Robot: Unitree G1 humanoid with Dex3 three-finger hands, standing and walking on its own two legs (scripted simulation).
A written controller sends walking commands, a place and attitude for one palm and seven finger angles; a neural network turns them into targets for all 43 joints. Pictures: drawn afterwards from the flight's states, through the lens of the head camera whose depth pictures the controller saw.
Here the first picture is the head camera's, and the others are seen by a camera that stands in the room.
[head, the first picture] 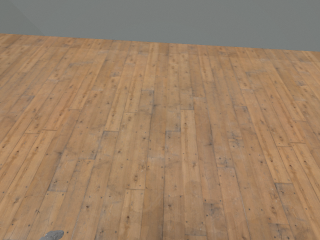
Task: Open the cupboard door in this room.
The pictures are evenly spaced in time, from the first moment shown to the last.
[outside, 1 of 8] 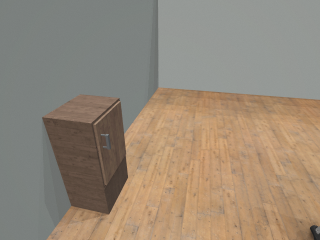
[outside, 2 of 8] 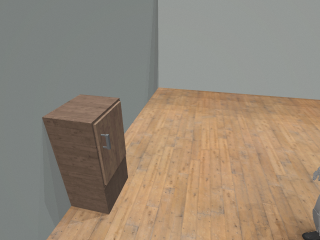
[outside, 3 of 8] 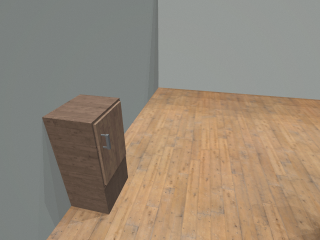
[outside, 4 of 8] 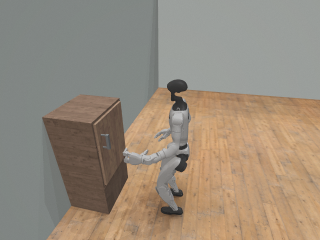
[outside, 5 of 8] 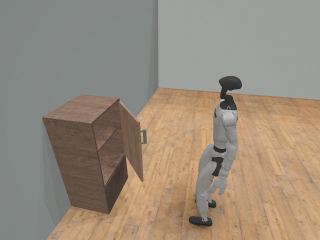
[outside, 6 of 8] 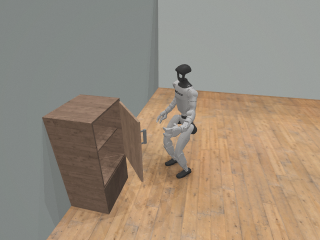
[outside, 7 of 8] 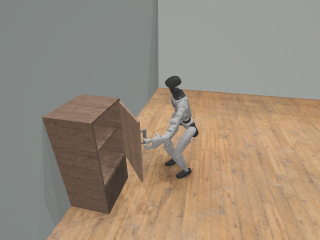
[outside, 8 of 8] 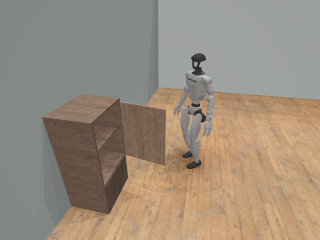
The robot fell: no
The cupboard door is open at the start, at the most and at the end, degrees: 0 81 81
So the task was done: yes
